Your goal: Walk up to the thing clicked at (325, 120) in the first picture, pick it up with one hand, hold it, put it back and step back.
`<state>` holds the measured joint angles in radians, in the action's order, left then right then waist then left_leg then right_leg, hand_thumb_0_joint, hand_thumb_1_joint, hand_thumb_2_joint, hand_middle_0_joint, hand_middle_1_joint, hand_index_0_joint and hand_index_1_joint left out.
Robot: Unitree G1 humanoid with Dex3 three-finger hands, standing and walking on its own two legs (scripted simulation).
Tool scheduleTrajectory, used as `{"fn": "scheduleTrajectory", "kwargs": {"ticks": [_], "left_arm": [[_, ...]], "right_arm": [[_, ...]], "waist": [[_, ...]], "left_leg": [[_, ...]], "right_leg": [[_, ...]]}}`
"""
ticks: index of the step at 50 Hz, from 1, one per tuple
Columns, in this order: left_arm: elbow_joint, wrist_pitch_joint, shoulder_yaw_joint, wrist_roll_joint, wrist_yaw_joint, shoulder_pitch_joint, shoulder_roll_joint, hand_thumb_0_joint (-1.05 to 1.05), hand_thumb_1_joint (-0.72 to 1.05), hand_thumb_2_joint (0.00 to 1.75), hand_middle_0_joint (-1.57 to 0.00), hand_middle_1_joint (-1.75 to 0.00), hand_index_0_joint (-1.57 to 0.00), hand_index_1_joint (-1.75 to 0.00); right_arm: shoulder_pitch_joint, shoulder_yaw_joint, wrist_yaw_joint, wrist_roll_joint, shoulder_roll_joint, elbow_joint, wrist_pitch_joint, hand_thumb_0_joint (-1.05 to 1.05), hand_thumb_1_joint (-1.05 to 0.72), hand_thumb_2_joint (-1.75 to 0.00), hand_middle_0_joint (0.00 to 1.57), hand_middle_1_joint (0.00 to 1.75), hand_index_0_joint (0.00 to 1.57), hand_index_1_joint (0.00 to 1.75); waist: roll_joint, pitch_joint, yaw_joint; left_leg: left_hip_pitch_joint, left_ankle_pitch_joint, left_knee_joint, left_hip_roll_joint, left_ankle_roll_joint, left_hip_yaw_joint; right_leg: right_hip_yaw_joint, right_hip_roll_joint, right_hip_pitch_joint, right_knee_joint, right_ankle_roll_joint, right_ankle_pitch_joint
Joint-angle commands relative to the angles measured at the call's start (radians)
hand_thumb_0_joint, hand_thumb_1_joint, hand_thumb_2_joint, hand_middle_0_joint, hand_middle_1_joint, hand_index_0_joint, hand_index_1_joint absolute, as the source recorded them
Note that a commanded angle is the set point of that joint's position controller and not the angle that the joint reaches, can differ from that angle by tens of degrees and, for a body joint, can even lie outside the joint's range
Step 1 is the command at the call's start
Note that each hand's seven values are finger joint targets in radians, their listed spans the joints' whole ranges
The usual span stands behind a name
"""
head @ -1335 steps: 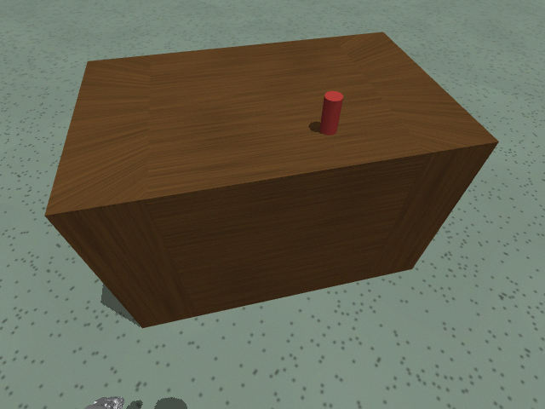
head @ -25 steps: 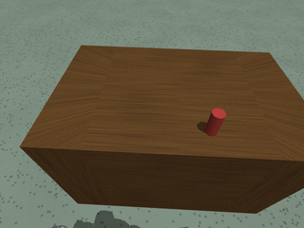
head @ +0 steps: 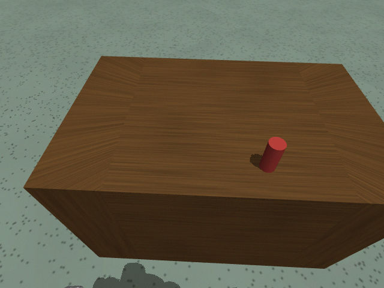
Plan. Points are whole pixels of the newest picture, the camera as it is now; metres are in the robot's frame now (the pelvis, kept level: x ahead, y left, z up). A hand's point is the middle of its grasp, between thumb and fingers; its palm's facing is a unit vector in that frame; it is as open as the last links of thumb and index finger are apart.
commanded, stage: stand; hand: right
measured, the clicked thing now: (272, 155) +0.46 -0.19 -0.03
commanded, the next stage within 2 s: none
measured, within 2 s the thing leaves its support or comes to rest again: neither
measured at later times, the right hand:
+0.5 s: hand out of the picture +0.06 -0.25 -0.16, palm faces -0.03 +0.94 -0.35, open 7.9 cm
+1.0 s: hand out of the picture +0.07 -0.25 -0.16, palm faces -0.03 +0.94 -0.35, open 7.4 cm
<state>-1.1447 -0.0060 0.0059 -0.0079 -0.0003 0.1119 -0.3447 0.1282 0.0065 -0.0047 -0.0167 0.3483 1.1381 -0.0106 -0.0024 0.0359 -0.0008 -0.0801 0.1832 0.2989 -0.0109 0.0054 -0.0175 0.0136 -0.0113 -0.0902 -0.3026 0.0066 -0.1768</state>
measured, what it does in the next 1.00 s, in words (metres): stands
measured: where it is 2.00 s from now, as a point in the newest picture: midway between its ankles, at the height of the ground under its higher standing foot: outside the picture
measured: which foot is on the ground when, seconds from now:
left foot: down 0.00-1.00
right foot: down 0.00-1.00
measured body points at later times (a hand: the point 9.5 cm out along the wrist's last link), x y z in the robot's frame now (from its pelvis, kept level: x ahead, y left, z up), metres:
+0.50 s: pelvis +0.00 +0.00 +0.00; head +0.00 +0.00 +0.45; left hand +0.07 +0.30 -0.14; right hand +0.06 -0.30 -0.13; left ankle -0.01 +0.12 -0.75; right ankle -0.01 -0.12 -0.75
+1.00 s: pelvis +0.00 +0.00 +0.00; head +0.01 +0.00 +0.45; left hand +0.07 +0.30 -0.13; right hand +0.07 -0.30 -0.13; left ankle -0.01 +0.12 -0.75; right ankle -0.01 -0.12 -0.75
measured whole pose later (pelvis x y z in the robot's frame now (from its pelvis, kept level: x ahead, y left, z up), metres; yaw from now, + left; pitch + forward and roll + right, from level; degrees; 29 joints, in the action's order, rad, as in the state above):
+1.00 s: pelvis +0.00 +0.00 +0.00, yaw +0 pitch -2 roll +0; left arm -1.13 -0.01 0.01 -0.01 0.00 0.12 -0.34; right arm 0.13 0.00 0.00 -0.02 0.35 1.13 -0.01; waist 0.00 0.04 0.00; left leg -0.08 0.18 0.29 -0.01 0.01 -0.02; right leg 0.01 -0.01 -0.09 -0.30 0.00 -0.17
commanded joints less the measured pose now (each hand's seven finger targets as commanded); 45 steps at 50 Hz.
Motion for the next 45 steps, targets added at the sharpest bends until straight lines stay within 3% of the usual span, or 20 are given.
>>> {"fn": "scheduleTrajectory", "kwargs": {"ticks": [1, 7, 13, 15, 19, 22, 45], "left_arm": [[0.059, -0.021, -0.035, -0.003, 0.014, -0.031, -0.212, 0.0, 0.9, 0.9, -0.2, -0.3, -0.2, -0.3], [0.061, -0.022, -0.037, -0.001, 0.016, -0.035, -0.216, 0.0, 0.9, 0.9, -0.2, -0.3, -0.2, -0.3], [0.063, -0.021, -0.039, -0.001, 0.012, -0.034, -0.213, 0.0, 0.9, 0.9, -0.2, -0.3, -0.2, -0.3], [0.063, -0.023, -0.037, -0.003, 0.013, -0.028, -0.211, 0.0, 0.9, 0.9, -0.2, -0.3, -0.2, -0.3], [0.069, -0.024, -0.039, -0.002, 0.012, -0.035, -0.219, 0.0, 0.9, 0.9, -0.2, -0.3, -0.2, -0.3], [0.065, -0.021, -0.038, -0.001, 0.012, -0.031, -0.212, 0.0, 0.9, 0.9, -0.2, -0.3, -0.2, -0.3], [0.065, -0.025, -0.035, -0.002, 0.013, -0.024, -0.213, 0.0, 0.9, 0.9, -0.2, -0.3, -0.2, -0.3]], "right_arm": [[-0.043, -0.037, -0.014, 0.007, 0.215, -0.054, -0.024, 0.0, 0.18, -0.44, 0.2, 0.3, 0.2, 0.3], [-0.04, -0.037, -0.013, 0.004, 0.21, -0.054, -0.02, 0.0, -0.3, -0.9, 0.2, 0.3, 0.2, 0.3], [-0.042, -0.038, -0.012, 0.005, 0.214, -0.054, -0.022, 0.0, -0.78, -0.9, 0.2, 0.3, 0.2, 0.3], [-0.05, -0.04, -0.01, 0.006, 0.216, -0.056, -0.023, 0.0, -0.9, -0.9, 0.2, 0.3, 0.2, 0.3], [-0.044, -0.04, -0.011, 0.006, 0.211, -0.057, -0.023, 0.0, -0.9, -0.9, 0.2, 0.3, 0.2, 0.3], [-0.042, -0.041, -0.012, 0.005, 0.217, -0.055, -0.023, 0.0, -0.9, -0.9, 0.2, 0.3, 0.2, 0.3], [-0.035, -0.04, -0.01, 0.006, 0.208, -0.054, -0.021, 0.0, -0.9, -0.9, 0.2, 0.3, 0.2, 0.3]], "waist": [[-0.009, -0.064, 0.001], [-0.008, -0.043, 0.0], [0.012, -0.04, 0.003], [0.009, -0.047, 0.003], [0.007, -0.071, 0.0], [0.019, -0.06, 0.002], [-0.006, -0.038, 0.0]], "left_leg": [[0.019, -0.219, -0.027, -0.129, -0.025, 0.099], [-0.011, -0.157, -0.039, -0.122, -0.023, 0.096], [-0.006, -0.122, -0.05, -0.123, -0.024, 0.096], [0.0, -0.152, -0.042, -0.125, -0.025, 0.1], [0.012, -0.167, -0.037, -0.127, -0.026, 0.097], [0.004, -0.133, -0.047, -0.123, -0.026, 0.094], [-0.005, -0.139, -0.045, -0.124, -0.025, 0.098]], "right_leg": [[-0.094, -0.122, 0.009, 0.035, -0.028, 0.2], [-0.098, -0.123, 0.008, 0.052, -0.025, 0.154], [-0.105, -0.122, -0.006, 0.059, -0.029, 0.113], [-0.098, -0.12, -0.003, 0.059, -0.027, 0.13], [-0.101, -0.125, 0.012, 0.044, -0.031, 0.162], [-0.102, -0.123, 0.0, 0.052, -0.029, 0.128], [-0.102, -0.125, -0.004, 0.057, -0.027, 0.142]]}}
